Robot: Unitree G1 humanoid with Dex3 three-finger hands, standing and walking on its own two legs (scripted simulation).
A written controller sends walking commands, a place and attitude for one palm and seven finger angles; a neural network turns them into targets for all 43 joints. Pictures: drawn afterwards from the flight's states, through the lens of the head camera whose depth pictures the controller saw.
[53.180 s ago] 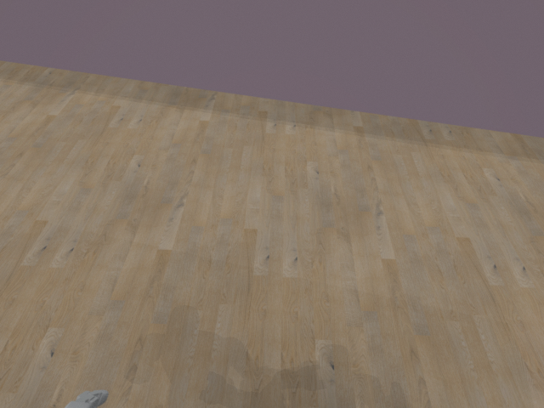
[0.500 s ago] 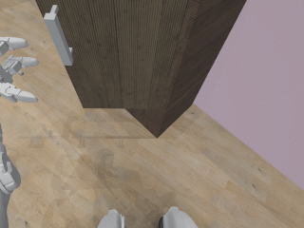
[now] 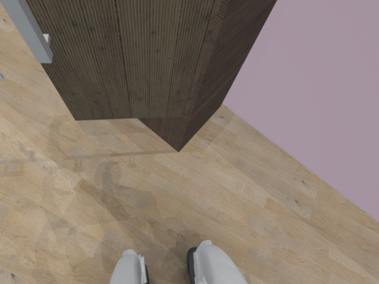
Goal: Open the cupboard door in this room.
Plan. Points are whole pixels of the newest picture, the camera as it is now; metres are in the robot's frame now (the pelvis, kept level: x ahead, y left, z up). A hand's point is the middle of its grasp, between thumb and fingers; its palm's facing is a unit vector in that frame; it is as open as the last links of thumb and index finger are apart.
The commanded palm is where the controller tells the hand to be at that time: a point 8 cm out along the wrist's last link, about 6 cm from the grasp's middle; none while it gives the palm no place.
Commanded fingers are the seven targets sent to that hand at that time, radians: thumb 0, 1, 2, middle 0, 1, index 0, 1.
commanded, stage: move the hooked fingers beside the handle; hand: left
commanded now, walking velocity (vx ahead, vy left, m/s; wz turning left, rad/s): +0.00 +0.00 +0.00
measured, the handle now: (29, 18) +0.60 +0.23 +0.11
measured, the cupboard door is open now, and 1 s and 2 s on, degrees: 46 46 46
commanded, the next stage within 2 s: slide the fingers in behind the handle in 0.86 s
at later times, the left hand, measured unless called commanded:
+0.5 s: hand out of the picture +0.54 +0.31 +0.11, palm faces +0.02 -1.00 +0.02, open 14.0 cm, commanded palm +0.53 +0.34 +0.11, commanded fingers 0.00 -0.50 0.30 -0.30 -1.20 -0.30 -1.20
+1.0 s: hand out of the picture +0.54 +0.29 +0.11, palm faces +0.01 -1.00 +0.01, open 14.0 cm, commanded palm +0.54 +0.33 +0.10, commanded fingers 0.00 -0.50 0.30 -0.30 -1.20 -0.30 -1.20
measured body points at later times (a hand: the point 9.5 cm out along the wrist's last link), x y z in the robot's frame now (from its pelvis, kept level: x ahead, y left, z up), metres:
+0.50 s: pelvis +0.02 +0.00 +0.00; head +0.18 +0.05 +0.42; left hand +0.53 +0.36 +0.11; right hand -0.02 -0.26 -0.08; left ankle +0.00 +0.09 -0.68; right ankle +0.02 -0.15 -0.68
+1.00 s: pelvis +0.00 +0.00 +0.00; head +0.17 +0.04 +0.41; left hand +0.54 +0.35 +0.11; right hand -0.02 -0.26 -0.09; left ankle +0.00 +0.09 -0.68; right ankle +0.02 -0.15 -0.68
